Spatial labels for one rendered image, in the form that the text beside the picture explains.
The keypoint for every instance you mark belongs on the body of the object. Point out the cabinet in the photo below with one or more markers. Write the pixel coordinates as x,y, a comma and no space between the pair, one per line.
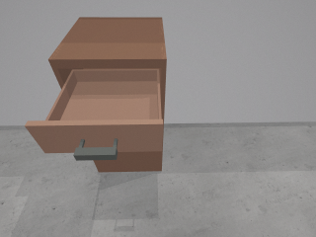
100,43

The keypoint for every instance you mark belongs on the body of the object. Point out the drawer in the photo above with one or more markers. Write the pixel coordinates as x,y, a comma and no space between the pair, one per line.
101,105

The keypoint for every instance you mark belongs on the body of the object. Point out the handle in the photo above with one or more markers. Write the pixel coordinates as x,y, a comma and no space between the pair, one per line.
82,153

